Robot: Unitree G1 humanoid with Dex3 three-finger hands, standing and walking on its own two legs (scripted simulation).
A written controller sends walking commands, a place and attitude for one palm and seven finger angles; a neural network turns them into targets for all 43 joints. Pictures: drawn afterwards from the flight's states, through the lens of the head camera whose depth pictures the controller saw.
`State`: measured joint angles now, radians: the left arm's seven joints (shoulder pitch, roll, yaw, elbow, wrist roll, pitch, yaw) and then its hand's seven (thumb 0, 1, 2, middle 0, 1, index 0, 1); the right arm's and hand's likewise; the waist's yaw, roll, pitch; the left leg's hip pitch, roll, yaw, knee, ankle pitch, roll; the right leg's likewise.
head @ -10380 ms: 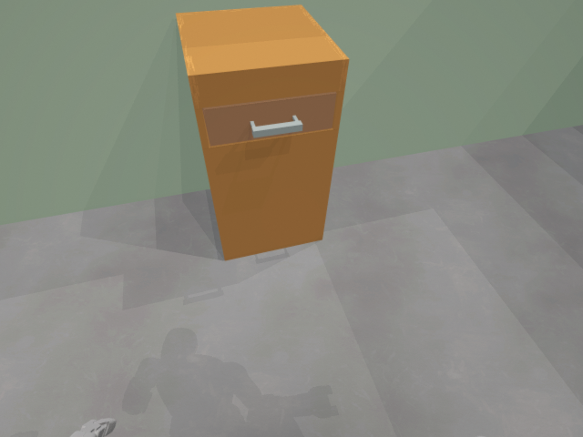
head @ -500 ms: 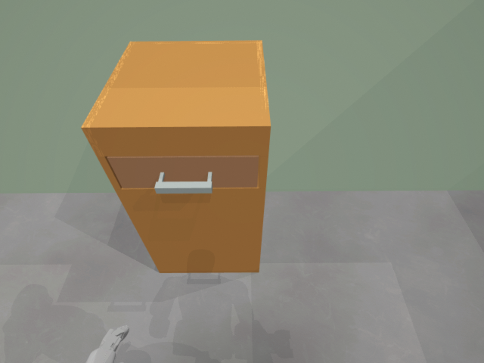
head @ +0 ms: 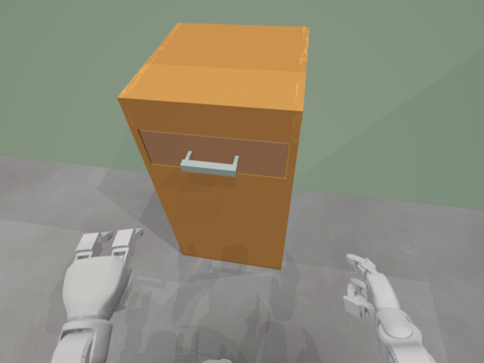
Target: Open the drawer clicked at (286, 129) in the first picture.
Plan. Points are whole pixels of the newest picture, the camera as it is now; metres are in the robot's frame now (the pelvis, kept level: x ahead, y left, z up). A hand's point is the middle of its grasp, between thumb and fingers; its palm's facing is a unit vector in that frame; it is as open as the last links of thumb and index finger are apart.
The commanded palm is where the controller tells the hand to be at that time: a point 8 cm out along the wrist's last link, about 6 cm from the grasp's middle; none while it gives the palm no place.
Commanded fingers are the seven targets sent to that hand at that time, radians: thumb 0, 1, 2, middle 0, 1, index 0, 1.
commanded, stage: raise the hand with hooked fingers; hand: left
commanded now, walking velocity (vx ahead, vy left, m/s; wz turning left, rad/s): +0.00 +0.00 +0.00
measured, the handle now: (210, 162) +0.58 +0.20 -0.07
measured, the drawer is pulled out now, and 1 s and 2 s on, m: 0.00 0.00 0.00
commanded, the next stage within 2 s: move the hooked fingers above the handle in 1.26 s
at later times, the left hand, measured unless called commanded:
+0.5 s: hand (154, 218) +0.30 +0.20 +0.08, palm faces +0.13 -0.09 -0.99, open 12.7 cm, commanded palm +0.27 +0.21 +0.13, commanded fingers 0.00 -0.45 0.32 -0.30 -1.17 -0.30 -1.17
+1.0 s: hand (136, 185) +0.33 +0.23 +0.13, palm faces +0.04 -0.09 -1.00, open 13.8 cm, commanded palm +0.30 +0.24 +0.18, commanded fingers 0.00 -0.50 0.30 -0.30 -1.20 -0.30 -1.20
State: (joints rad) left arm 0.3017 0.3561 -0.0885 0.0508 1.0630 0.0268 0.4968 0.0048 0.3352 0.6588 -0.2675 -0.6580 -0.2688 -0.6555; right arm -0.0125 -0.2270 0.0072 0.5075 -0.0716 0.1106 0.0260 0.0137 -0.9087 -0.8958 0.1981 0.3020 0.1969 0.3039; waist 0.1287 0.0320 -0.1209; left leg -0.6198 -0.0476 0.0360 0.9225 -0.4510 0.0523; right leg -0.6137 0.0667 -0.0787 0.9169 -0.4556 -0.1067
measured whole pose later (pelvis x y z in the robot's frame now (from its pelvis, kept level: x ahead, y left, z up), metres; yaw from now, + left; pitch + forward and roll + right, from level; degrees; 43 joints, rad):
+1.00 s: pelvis +0.00 +0.02 +0.05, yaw -4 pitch +1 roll +1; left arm -0.14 0.43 -0.12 0.16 0.95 0.13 0.10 0.00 -0.49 0.30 -0.32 -1.20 -0.32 -1.20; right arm 0.11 -0.22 0.03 0.61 0.02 0.14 -0.03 0.02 -0.91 -0.90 0.20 0.30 0.20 0.30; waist 0.08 0.07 -0.03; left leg -0.25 -0.09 -0.01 0.50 -0.26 0.06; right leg -0.28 0.08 0.02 0.52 -0.26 -0.07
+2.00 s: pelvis +0.02 +0.03 +0.03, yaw -4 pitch +11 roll +0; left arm -0.39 0.39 -0.12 0.56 1.03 -0.03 0.24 0.00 -0.49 0.30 -0.32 -1.20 -0.32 -1.20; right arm 0.22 -0.25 -0.04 0.65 0.01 0.15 -0.04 0.01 -0.91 -0.90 0.20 0.30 0.20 0.30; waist 0.02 0.04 -0.09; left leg -0.48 -0.09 0.00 0.65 -0.34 0.08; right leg -0.50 0.08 0.02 0.65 -0.33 -0.06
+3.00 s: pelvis +0.01 +0.03 -0.01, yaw -6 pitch +25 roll -2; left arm -0.90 0.43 -0.01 1.22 1.10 0.07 0.49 0.00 -0.49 0.30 -0.33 -1.21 -0.33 -1.24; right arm 0.36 -0.25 -0.04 0.72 -0.04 0.12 0.03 0.01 -0.91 -0.90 0.20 0.30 0.20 0.30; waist -0.15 0.07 -0.18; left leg -0.94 -0.05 0.01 0.95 -0.45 0.08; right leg -0.94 0.11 0.00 0.90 -0.40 -0.06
